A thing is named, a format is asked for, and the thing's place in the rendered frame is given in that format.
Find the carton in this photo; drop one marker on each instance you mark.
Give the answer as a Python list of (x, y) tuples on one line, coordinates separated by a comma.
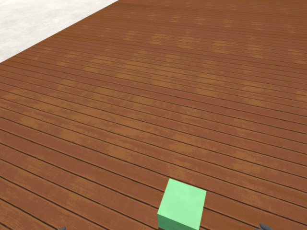
[(181, 207)]

